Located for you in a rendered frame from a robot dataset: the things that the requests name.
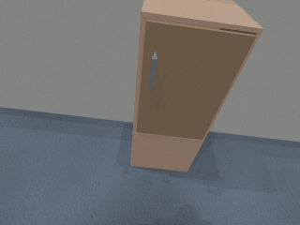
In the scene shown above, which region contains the cupboard door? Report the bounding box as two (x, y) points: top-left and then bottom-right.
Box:
(136, 20), (256, 140)

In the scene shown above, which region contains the handle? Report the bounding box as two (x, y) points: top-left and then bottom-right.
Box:
(148, 52), (158, 89)

